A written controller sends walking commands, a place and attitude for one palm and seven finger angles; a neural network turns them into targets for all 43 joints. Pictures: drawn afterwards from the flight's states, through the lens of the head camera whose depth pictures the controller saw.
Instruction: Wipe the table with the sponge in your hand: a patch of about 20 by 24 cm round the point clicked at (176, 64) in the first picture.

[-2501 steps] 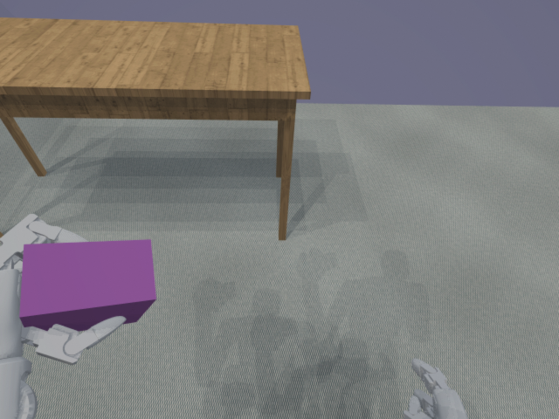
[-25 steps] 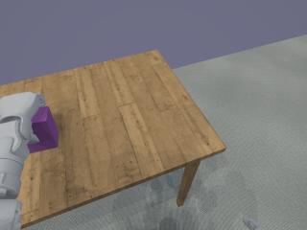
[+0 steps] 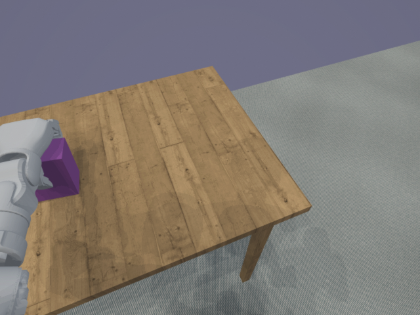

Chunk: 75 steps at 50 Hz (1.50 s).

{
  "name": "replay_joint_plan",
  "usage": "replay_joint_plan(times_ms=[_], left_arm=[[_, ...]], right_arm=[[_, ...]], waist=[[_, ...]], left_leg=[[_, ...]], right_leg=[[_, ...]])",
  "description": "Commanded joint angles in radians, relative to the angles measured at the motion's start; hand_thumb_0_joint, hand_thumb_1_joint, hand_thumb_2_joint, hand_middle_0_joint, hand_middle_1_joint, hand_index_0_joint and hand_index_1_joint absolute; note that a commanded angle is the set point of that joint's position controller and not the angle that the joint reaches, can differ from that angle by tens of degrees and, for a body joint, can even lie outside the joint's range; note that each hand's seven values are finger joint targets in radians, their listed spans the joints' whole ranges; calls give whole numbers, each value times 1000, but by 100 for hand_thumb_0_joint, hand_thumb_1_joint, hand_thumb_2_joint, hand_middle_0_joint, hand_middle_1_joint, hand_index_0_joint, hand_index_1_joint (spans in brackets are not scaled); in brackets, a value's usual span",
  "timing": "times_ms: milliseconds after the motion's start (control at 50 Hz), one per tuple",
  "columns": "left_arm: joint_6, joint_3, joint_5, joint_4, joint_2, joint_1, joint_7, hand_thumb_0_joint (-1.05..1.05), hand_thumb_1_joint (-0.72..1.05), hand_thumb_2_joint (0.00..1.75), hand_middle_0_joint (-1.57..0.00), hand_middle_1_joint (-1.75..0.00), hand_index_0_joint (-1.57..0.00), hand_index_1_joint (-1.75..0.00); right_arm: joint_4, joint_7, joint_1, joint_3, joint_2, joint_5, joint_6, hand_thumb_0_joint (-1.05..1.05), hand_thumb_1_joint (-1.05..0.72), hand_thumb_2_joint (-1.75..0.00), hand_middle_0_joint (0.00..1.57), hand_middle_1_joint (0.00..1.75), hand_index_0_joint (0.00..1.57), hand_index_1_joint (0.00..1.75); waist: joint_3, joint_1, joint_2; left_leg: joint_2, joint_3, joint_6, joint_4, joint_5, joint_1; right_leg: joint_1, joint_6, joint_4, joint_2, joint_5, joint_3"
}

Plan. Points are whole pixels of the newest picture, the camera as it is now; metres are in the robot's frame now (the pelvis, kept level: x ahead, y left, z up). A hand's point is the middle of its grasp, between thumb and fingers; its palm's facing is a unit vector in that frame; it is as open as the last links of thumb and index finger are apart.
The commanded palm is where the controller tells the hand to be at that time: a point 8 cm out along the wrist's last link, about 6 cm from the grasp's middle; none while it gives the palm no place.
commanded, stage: slide across to the middle lane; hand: left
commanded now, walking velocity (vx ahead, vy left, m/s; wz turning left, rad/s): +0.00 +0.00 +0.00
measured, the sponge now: (43, 177) +0.35 +0.38 +0.04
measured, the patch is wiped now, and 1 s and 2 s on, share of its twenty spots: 0.45 0.65 0.90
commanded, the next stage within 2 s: wipe back along the middle lane in 0.40 s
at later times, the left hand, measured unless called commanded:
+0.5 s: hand (73, 147) +0.40 +0.31 +0.09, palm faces -0.07 +0.00 -1.00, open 10.3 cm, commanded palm +0.37 +0.29 +0.13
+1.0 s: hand (81, 164) +0.36 +0.28 +0.08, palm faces -0.05 -0.02 -1.00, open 10.4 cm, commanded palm +0.32 +0.26 +0.11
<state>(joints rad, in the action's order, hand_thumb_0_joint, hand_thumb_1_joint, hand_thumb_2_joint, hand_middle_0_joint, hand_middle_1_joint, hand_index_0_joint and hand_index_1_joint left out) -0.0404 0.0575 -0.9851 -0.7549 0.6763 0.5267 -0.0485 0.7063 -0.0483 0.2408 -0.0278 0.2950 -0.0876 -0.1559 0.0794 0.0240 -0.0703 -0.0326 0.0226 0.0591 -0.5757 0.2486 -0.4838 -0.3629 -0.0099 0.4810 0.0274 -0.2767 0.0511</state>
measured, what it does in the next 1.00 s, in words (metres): stands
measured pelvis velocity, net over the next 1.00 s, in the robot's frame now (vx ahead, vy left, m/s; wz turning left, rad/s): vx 0.01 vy -0.02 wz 0.00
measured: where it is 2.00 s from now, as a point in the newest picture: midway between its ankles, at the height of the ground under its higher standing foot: outside the picture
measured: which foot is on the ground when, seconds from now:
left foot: down 0.00-1.00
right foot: down 0.00-1.00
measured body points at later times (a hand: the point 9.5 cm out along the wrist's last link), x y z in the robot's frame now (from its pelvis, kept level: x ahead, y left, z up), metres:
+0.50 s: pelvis +0.02 +0.00 +0.00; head +0.05 -0.02 +0.45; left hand +0.40 +0.31 +0.14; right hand +0.17 -0.25 -0.12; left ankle +0.02 +0.08 -0.73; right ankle -0.03 -0.12 -0.73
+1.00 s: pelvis +0.01 -0.02 +0.01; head +0.02 -0.05 +0.45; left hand +0.36 +0.28 +0.14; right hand +0.18 -0.27 -0.11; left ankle +0.02 +0.08 -0.73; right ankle -0.03 -0.12 -0.73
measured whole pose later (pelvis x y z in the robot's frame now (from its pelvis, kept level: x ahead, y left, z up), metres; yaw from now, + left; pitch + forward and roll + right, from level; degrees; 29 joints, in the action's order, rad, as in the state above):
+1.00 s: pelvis +0.01 -0.02 +0.01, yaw +0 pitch +5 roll -1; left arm -0.32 -0.06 -0.97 -0.48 0.49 0.36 -0.05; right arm 0.66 -0.02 0.13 0.01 0.29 -0.09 -0.16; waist 0.08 0.03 -0.08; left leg -0.03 0.03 0.03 -0.51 0.25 -0.35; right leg -0.24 -0.04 0.45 0.03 -0.29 0.05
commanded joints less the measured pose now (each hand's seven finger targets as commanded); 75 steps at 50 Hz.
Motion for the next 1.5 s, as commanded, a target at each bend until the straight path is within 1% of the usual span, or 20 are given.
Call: replay_joint_plan(times_ms=[0,60,340,360,460,520,560,600,740,760,780,820,860,920,960,980,1020,1140,1160,1480], left_arm=[[-24,10,22,170,187,350,-20,0,10,130,-120,-160,-120,-160],[-52,6,-3,189,198,401,-18,0,10,130,-120,-160,-120,-160],[-143,-68,-6,224,82,388,-15,0,10,130,-120,-160,-120,-160],[-147,-31,-5,220,114,389,-18,0,10,130,-120,-160,-120,-160],[-183,-42,-1,264,68,305,-23,0,10,130,-120,-160,-120,-160],[-211,-89,-3,278,17,263,-19,0,10,130,-120,-160,-120,-160],[-223,-15,0,294,80,192,-23,0,10,130,-120,-160,-120,-160],[-234,-57,7,339,30,157,-20,0,10,130,-120,-160,-120,-160],[-288,-83,1,328,8,95,-6,0,10,130,-120,-160,-120,-160],[-290,-43,-4,327,51,85,-5,0,10,130,-120,-160,-120,-160],[-292,-108,2,333,-17,82,2,0,10,130,-120,-160,-120,-160],[-287,-109,-5,346,-16,80,10,0,10,130,-120,-160,-120,-160],[-285,-56,-8,329,38,28,11,0,10,130,-120,-160,-120,-160],[-274,-112,0,349,-31,8,21,0,10,130,-120,-160,-120,-160],[-269,-54,0,370,14,-56,15,0,10,130,-120,-160,-120,-160],[-265,-114,10,405,-60,-81,16,0,10,130,-120,-160,-120,-160],[-263,-106,18,442,-65,-129,10,0,10,130,-120,-160,-120,-160],[-309,-112,19,472,-79,-167,-9,0,10,130,-120,-160,-120,-160],[-316,-77,13,481,-44,-181,-11,0,10,130,-120,-160,-120,-160],[-370,-108,48,638,-107,-359,2,0,10,130,-120,-160,-120,-160]], right_arm=[[-110,-10,-66,-37,145,-5,45,0,-90,-90,20,30,20,30],[-113,-12,-89,-29,142,-4,54,0,-90,-90,20,30,20,30],[-128,7,-113,-21,130,5,47,0,-90,-90,20,30,20,30],[-124,6,-118,-18,133,4,48,0,-90,-90,20,30,20,30],[-132,16,-133,-22,130,12,43,0,-90,-90,20,30,20,30],[-139,23,-144,-19,125,9,34,0,-90,-90,20,30,20,30],[-142,26,-156,-19,133,11,32,0,-90,-90,20,30,20,30],[-156,30,-165,-16,124,9,33,0,-90,-90,20,30,20,30],[-162,27,-193,-6,125,-1,29,0,-90,-90,20,30,20,30],[-158,24,-200,-4,132,1,28,0,-90,-90,20,30,20,30],[-171,22,-196,-2,123,0,29,0,-90,-90,20,30,20,30],[-170,22,-202,-3,120,-1,33,0,-90,-90,20,30,20,30],[-169,20,-206,2,127,2,35,0,-90,-90,20,30,20,30],[-181,24,-207,1,117,-2,39,0,-90,-90,20,30,20,30],[-185,27,-219,-1,122,2,40,0,-90,-90,20,30,20,30],[-199,30,-220,-1,112,1,43,0,-90,-90,20,30,20,30],[-202,36,-228,-4,111,1,48,0,-90,-90,20,30,20,30],[-203,36,-253,-2,111,-2,49,0,-90,-90,20,30,20,30],[-202,34,-266,-1,115,0,49,0,-90,-90,20,30,20,30],[-225,32,-323,15,91,-2,69,0,-90,-90,20,30,20,30]], waist=[[246,-40,9],[240,-33,-33],[280,-29,11],[274,-23,3],[334,-8,26],[299,-15,33],[305,11,37],[313,4,46],[200,-6,83],[198,6,76],[201,-5,70],[211,-6,74],[203,10,61],[191,-3,67],[201,21,63],[205,12,62],[206,17,77],[133,17,103],[139,29,100],[134,43,94]], left_leg=[[28,70,-1,76,-222,289],[27,79,-4,96,-215,306],[27,77,-21,86,-349,360],[29,82,-24,89,-365,355],[25,70,-25,64,-478,376],[23,60,-23,65,-467,359],[21,60,-20,68,-486,345],[19,50,-17,64,-497,349],[7,32,-5,94,-323,277],[6,35,-5,97,-313,272],[1,28,-2,95,-312,273],[-1,24,-1,89,-311,280],[0,28,-2,92,-292,267],[-1,19,-1,84,-280,262],[0,26,-2,84,-295,261],[-2,21,0,79,-309,267],[1,21,-2,76,-307,265],[0,18,-2,93,-224,235],[0,24,-3,95,-221,232],[-1,18,-5,92,-233,253]], right_leg=[[-4,-53,-74,12,159,-24],[-5,-63,-77,11,145,-26],[47,-59,-80,9,240,-15],[52,-66,-76,10,249,-14],[108,-61,-61,5,366,-21],[109,-55,-61,4,373,-16],[150,-60,-57,3,404,-23],[166,-53,-53,1,431,-20],[152,-49,-77,2,350,-29],[160,-56,-74,3,344,-35],[168,-52,-73,1,347,-26],[168,-51,-74,-1,358,-34],[173,-57,-73,1,344,-44],[162,-50,-74,-1,349,-42],[178,-58,-66,1,361,-52],[182,-53,-61,0,374,-42],[180,-50,-59,0,383,-45],[144,-47,-72,4,289,-49],[151,-53,-68,6,285,-62],[190,-46,-53,4,307,-57]])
